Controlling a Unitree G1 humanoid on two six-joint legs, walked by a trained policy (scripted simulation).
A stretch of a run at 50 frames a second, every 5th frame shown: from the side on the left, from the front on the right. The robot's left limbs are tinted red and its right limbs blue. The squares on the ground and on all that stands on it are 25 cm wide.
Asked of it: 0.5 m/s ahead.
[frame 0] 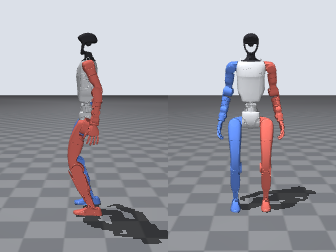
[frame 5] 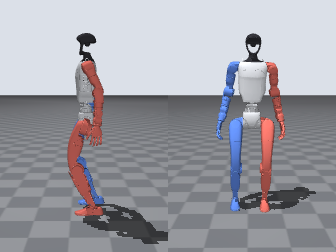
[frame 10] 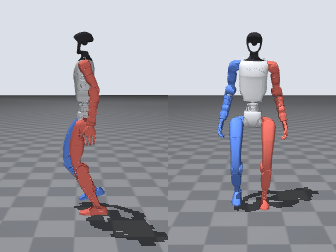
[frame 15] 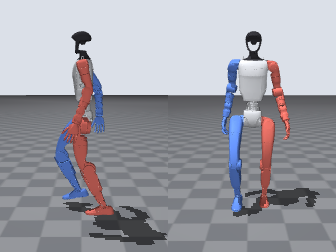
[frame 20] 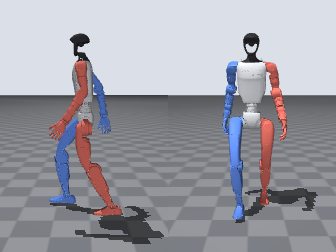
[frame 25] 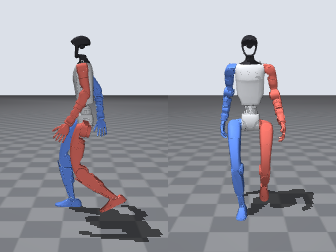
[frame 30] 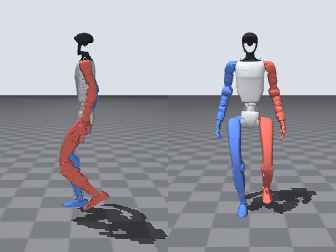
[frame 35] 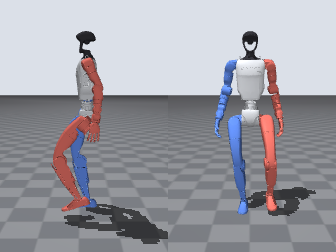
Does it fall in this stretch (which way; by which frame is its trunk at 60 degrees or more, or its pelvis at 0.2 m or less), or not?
no
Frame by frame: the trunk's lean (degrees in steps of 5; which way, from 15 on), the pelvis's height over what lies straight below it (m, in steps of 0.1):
0: 0, 0.8
5: 0, 0.8
10: 0, 0.8
15: 0, 0.8
20: 5, 0.8
25: 5, 0.7
30: 0, 0.8
35: 0, 0.8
